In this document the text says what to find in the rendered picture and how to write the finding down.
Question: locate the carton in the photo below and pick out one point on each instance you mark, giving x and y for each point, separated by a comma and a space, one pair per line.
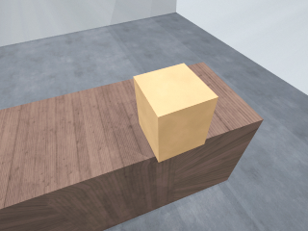
175, 109

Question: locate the pedestal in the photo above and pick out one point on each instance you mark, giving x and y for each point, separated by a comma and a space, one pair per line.
81, 161

